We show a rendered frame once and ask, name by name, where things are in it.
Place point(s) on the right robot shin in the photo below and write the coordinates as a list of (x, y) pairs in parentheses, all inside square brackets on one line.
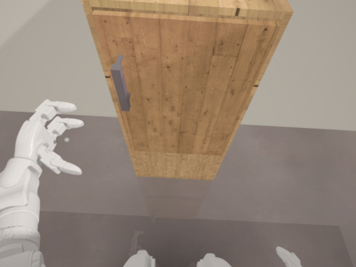
[(209, 255)]

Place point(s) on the robot right hand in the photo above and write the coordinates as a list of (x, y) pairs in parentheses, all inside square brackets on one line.
[(290, 259)]

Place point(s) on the left robot shin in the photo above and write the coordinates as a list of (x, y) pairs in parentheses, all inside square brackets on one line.
[(142, 252)]

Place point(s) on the robot left forearm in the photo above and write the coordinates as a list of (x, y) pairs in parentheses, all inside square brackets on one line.
[(19, 207)]

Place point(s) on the robot left hand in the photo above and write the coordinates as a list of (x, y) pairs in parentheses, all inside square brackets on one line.
[(33, 135)]

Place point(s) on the left robot upper arm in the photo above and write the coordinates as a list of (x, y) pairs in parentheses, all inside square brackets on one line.
[(25, 259)]

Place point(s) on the robot shin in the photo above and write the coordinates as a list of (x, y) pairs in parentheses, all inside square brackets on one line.
[(209, 255), (142, 252)]

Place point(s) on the handle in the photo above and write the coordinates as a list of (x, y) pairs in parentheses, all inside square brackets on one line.
[(120, 84)]

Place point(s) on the cupboard door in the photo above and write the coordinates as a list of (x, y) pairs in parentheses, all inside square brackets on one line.
[(189, 77)]

